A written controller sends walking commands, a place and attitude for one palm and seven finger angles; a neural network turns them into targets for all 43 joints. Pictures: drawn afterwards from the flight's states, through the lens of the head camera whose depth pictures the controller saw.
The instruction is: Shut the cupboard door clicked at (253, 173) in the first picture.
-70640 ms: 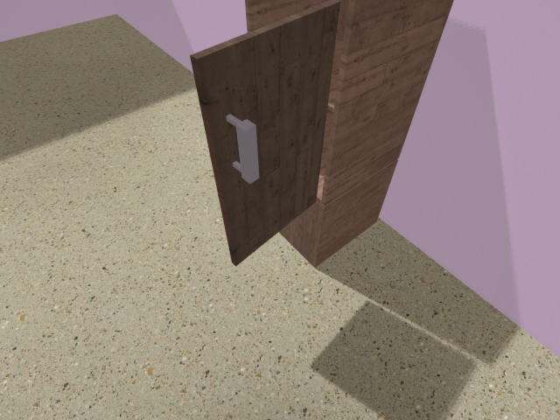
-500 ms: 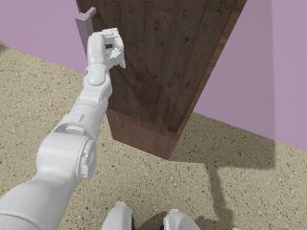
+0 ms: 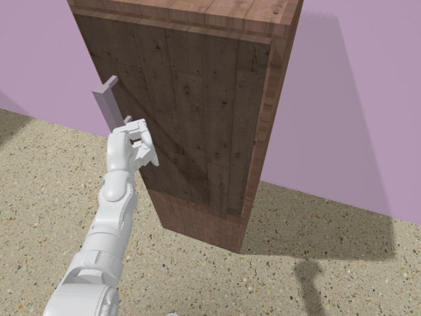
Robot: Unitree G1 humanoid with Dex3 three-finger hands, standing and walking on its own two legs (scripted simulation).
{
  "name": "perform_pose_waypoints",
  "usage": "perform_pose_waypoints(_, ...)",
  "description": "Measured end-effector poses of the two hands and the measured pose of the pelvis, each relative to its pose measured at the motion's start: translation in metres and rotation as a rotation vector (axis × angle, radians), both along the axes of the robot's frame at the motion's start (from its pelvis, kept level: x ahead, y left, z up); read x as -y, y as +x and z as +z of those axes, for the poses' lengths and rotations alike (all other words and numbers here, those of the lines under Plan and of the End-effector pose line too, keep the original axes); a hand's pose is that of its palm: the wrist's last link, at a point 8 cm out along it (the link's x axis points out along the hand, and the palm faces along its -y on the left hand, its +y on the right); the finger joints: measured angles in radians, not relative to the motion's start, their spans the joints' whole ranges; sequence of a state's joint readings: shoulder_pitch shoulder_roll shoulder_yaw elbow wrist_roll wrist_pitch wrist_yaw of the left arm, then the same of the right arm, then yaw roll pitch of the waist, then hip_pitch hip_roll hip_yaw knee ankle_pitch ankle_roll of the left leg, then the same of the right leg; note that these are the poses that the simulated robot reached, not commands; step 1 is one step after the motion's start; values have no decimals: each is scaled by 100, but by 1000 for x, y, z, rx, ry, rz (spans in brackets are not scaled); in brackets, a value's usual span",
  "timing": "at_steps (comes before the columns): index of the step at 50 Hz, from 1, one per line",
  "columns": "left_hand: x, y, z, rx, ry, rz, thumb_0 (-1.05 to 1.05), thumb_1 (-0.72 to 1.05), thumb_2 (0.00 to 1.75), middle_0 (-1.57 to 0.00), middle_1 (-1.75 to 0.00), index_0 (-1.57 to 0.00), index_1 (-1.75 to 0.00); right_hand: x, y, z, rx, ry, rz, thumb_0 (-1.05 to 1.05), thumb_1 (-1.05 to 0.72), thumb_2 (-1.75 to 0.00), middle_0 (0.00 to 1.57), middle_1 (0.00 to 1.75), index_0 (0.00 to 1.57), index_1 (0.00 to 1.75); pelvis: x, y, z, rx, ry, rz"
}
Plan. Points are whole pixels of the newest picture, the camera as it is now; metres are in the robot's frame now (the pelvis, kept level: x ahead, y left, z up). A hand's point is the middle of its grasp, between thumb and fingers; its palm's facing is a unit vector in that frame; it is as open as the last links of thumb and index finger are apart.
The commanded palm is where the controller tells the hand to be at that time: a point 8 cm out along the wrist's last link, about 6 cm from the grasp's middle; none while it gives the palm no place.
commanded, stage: pull the fist back off the door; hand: left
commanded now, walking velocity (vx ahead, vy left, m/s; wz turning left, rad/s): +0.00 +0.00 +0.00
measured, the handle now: (116, 107) +0.53 +0.20 +0.10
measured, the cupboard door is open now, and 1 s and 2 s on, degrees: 0 0 0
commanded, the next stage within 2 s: draw the hand back to the body in 0.20 s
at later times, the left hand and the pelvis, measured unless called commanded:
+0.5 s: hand (138, 162) +0.36 +0.12 +0.11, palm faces +0.05 -1.00 -0.02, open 3.1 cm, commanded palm +0.32 +0.19 +0.12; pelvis +0.00 +0.00 +0.01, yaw +1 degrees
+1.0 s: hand (62, 206) +0.27 +0.21 +0.15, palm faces +0.19 -0.95 -0.23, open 3.1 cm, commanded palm +0.23 +0.26 +0.16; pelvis +0.00 +0.02 +0.03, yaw +1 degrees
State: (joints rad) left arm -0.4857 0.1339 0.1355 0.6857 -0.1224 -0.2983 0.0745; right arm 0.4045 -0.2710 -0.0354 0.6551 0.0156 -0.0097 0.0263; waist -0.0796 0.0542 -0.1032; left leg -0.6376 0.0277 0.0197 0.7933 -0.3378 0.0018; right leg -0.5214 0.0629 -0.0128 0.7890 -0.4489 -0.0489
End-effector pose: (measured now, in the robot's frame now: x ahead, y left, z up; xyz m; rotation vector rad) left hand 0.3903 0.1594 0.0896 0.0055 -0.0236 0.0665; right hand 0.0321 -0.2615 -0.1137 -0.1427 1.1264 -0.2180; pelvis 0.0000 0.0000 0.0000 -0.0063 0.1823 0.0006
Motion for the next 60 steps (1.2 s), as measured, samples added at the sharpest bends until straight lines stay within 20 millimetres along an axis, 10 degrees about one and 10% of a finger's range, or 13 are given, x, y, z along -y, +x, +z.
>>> perform_pose_waypoints(9, -2, -34, 14, 46, 18, -5, 2, 90, 90, -130, -150, -130, -150, -5, 110, 25, 279, 0, 101, 1, -90, -90, 19, 30, 20, 30, 4, 7, 3, 45, 16, 10)
perform_pose_waypoints(15, -8, -44, 14, 13, 16, -7, 2, 90, 90, -130, -150, -130, -150, -24, 146, 36, 355, 27, 169, 1, -90, -90, 20, 30, 20, 30, 5, 5, 4, 69, 14, 35)
perform_pose_waypoints(34, -54, -86, 40, 32, 32, 5, 2, 90, 90, -130, -150, -130, -150, -28, 94, 26, 244, 32, 87, 1, -90, -90, 20, 30, 20, 30, -4, 4, 14, 124, 10, 14)
perform_pose_waypoints(60, -129, -194, 86, 36, 303, 259, 2, 89, 90, -88, -103, -88, -103, -86, 163, 74, 436, 32, 233, 1, -90, -90, 20, 30, 20, 30, -26, 3, 36, 242, 7, 26)
